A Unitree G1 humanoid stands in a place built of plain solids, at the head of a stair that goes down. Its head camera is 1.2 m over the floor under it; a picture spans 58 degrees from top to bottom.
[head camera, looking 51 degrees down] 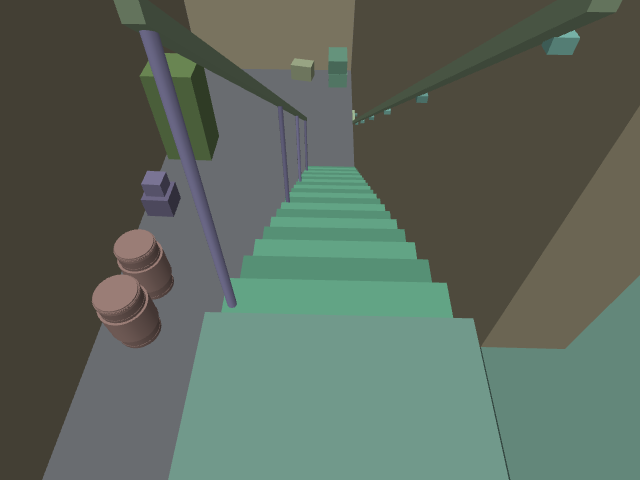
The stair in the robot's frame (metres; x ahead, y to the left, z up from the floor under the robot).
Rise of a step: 0.19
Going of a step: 0.26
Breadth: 0.84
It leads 2 degrees to the right of straight ahead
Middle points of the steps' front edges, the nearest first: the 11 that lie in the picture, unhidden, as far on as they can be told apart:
0.67 -0.06 0.00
0.93 -0.06 -0.19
1.18 -0.07 -0.39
1.44 -0.08 -0.58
1.69 -0.09 -0.78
1.95 -0.09 -0.97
2.20 -0.10 -1.16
2.46 -0.11 -1.36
2.71 -0.11 -1.55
2.97 -0.12 -1.75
3.22 -0.13 -1.94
